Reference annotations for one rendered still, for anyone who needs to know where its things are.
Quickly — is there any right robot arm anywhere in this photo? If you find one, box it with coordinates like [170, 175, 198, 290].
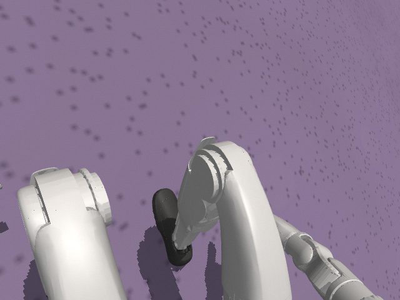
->
[285, 232, 384, 300]

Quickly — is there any right robot hand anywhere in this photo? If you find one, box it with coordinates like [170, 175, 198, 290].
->
[273, 214, 300, 251]

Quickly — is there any right robot foot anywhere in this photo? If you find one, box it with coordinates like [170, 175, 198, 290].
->
[152, 188, 193, 266]

